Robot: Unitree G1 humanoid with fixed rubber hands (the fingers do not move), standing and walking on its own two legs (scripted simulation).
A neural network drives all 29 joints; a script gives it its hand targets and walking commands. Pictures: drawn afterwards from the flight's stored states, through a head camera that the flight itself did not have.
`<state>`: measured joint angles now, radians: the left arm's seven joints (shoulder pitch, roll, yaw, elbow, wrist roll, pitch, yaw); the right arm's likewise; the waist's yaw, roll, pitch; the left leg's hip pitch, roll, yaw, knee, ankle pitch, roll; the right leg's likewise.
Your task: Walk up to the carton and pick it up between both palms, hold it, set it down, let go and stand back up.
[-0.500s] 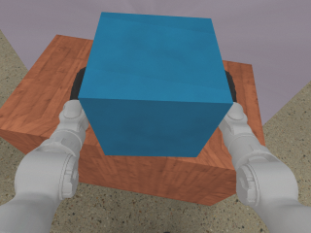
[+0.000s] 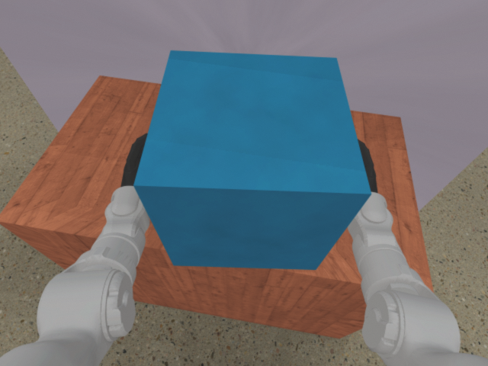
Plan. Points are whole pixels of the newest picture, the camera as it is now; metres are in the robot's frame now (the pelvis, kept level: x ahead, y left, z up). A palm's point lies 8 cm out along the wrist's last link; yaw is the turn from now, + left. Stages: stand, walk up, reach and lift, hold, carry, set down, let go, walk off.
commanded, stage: reach and lift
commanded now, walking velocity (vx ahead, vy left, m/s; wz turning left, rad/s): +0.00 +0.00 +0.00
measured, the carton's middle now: (249, 169) +0.46 -0.04 +0.01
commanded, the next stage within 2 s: none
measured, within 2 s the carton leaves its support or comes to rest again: leaves its support in 0.14 s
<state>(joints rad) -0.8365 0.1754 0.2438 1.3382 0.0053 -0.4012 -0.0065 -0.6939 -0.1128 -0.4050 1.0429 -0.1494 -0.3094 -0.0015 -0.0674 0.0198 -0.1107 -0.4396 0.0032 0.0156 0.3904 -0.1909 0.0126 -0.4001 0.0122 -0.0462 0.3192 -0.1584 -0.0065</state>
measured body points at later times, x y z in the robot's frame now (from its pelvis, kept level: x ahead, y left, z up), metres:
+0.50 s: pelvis -0.03 +0.00 +0.00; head +0.03 +0.02 +0.45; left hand +0.40 +0.18 +0.05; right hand +0.37 -0.21 +0.06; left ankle -0.02 +0.10 -0.74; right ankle -0.02 -0.11 -0.74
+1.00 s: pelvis -0.01 +0.00 +0.00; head -0.01 +0.00 +0.45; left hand +0.41 +0.17 +0.10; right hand +0.39 -0.22 +0.11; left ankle -0.02 +0.10 -0.74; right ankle -0.02 -0.11 -0.74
